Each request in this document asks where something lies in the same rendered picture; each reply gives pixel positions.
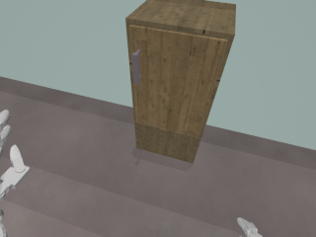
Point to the cupboard door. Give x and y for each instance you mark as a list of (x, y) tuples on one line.
[(178, 72)]

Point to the right robot hand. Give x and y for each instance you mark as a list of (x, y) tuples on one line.
[(248, 227)]

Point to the handle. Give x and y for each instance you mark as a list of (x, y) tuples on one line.
[(135, 67)]

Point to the left robot hand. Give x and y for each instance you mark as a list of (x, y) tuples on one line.
[(16, 174)]

